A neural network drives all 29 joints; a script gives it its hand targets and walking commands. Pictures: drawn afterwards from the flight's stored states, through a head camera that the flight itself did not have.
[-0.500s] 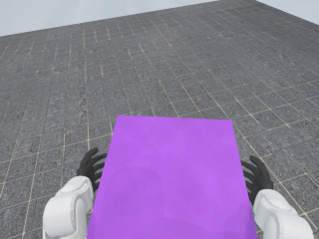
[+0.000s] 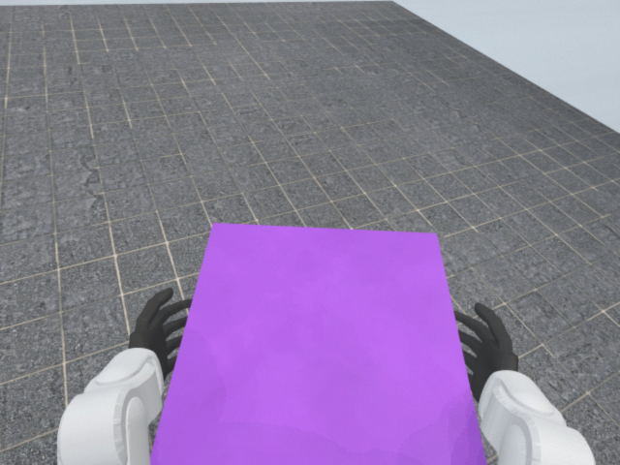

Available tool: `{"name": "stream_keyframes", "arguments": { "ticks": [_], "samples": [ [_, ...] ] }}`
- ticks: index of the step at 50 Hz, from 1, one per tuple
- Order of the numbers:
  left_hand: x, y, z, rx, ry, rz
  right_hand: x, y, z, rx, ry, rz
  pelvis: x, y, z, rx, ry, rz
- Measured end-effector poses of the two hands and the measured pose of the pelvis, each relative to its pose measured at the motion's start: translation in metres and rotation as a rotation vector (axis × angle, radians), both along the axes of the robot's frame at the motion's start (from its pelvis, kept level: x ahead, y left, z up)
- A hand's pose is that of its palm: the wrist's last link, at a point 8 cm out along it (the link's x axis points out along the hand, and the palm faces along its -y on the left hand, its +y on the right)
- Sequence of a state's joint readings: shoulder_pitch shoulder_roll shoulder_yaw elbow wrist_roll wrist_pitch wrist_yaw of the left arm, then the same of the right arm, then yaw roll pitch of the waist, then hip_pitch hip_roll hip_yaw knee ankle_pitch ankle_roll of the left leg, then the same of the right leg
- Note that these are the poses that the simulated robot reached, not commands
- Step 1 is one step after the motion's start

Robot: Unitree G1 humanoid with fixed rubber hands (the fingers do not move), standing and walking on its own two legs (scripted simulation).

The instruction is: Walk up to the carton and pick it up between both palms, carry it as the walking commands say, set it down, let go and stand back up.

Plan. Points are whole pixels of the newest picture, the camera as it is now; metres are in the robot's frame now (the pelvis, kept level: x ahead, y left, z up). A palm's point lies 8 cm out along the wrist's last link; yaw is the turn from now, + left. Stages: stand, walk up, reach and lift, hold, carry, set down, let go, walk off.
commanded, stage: carry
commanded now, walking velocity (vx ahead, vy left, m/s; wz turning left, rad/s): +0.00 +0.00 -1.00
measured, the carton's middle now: (317, 366) +0.24 +0.02 +0.01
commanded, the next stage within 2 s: none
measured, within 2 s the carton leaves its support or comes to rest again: neither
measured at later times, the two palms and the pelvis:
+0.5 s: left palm (291, 388) +0.20 +0.05 +0.02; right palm out of the picture +0.03 -0.28 +0.05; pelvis -0.09 +0.00 -0.02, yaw -28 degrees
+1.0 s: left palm out of the picture +0.13 -0.08 +0.09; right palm out of the picture -0.19 -0.28 +0.08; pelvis -0.17 +0.00 -0.02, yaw -55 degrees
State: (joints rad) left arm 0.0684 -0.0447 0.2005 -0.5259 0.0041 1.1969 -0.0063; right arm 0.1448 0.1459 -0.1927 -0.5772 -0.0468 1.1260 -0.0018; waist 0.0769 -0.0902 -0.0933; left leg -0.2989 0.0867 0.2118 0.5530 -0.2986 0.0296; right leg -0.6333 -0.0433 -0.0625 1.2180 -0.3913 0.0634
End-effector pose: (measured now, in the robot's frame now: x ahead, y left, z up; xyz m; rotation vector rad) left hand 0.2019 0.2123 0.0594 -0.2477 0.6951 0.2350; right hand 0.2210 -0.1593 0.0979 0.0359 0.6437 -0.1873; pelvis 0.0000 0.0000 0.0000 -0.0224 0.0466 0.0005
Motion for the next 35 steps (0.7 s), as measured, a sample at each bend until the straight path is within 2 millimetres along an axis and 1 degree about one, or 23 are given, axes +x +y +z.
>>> {"name": "stream_keyframes", "arguments": {
  "ticks": [3, 6, 9, 12, 16, 17, 19, 21, 24, 27, 32, 35],
  "samples": [
    [0.019, -0.010, 0.014, 0.006, -0.081, -0.082, -0.013, -0.010, 0.016, -0.023, -0.080, -0.065, -0.012, 0.007, -0.001, 0.004, 0.011, -0.057],
    [0.036, -0.027, 0.024, 0.040, -0.118, -0.188, -0.032, -0.025, 0.018, -0.027, -0.110, -0.151, -0.020, 0.013, -0.003, 0.003, 0.027, -0.123],
    [0.046, -0.049, 0.022, 0.075, -0.093, -0.296, -0.058, -0.041, 0.004, -0.002, -0.080, -0.248, -0.025, 0.017, -0.007, 0.001, 0.037, -0.188],
    [0.048, -0.074, 0.010, 0.101, -0.039, -0.389, -0.090, -0.058, -0.018, 0.035, -0.023, -0.347, -0.031, 0.016, -0.012, 0.007, 0.038, -0.253],
    [0.039, -0.113, -0.011, 0.101, 0.006, -0.470, -0.131, -0.084, -0.045, 0.080, 0.022, -0.455, -0.046, 0.006, -0.025, 0.032, 0.037, -0.324],
    [0.035, -0.122, -0.016, 0.095, 0.017, -0.479, -0.139, -0.091, -0.051, 0.090, 0.028, -0.477, -0.051, 0.004, -0.027, 0.014, 0.034, -0.332],
    [0.027, -0.138, -0.023, 0.084, 0.035, -0.487, -0.155, -0.104, -0.058, 0.099, 0.038, -0.502, -0.061, 0.002, -0.029, -0.010, 0.023, -0.347],
    [0.018, -0.148, -0.029, 0.073, 0.044, -0.497, -0.168, -0.112, -0.060, 0.099, 0.038, -0.522, -0.071, 0.001, -0.028, 0.002, 0.022, -0.392],
    [0.006, -0.158, -0.034, 0.062, 0.046, -0.532, -0.187, -0.118, -0.054, 0.111, 0.020, -0.573, -0.084, 0.000, -0.025, 0.024, 0.037, -0.471],
    [-0.002, -0.164, -0.036, 0.031, 0.037, -0.560, -0.204, -0.118, -0.046, 0.086, 0.002, -0.605, -0.096, 0.002, -0.022, 0.023, 0.056, -0.499],
    [-0.013, -0.165, -0.034, -0.029, -0.007, -0.603, -0.230, -0.108, -0.025, 0.004, -0.038, -0.635, -0.109, 0.012, -0.022, 0.024, 0.061, -0.568],
    [-0.022, -0.168, -0.027, -0.025, -0.029, -0.668, -0.251, -0.101, -0.009, -0.025, -0.057, -0.673, -0.113, 0.015, -0.017, 0.036, 0.032, -0.664]
  ]
}}
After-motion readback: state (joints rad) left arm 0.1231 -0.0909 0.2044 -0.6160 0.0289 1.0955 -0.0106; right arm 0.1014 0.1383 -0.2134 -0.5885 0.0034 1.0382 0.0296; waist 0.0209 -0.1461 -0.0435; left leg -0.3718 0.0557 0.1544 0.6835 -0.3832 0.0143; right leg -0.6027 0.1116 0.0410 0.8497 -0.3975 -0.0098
